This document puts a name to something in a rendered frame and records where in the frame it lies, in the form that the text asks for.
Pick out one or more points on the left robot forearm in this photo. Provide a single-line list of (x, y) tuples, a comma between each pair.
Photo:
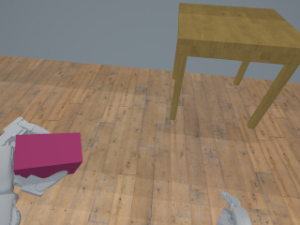
[(9, 213)]

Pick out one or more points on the right robot hand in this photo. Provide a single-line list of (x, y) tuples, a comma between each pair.
[(238, 215)]

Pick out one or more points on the left robot hand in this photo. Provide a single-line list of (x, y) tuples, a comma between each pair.
[(33, 185)]

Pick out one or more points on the table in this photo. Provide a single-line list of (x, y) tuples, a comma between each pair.
[(247, 34)]

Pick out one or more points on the sponge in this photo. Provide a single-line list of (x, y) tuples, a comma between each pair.
[(43, 155)]

